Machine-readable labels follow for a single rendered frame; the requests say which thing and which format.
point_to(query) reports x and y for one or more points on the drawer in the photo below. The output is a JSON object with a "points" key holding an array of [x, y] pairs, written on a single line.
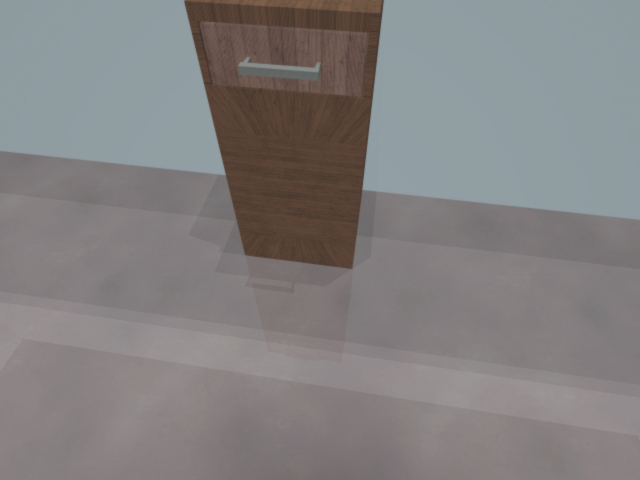
{"points": [[343, 56]]}

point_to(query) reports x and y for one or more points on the handle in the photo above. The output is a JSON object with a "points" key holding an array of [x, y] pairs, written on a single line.
{"points": [[279, 71]]}

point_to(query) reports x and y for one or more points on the cabinet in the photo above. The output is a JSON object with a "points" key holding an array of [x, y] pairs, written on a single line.
{"points": [[294, 161]]}

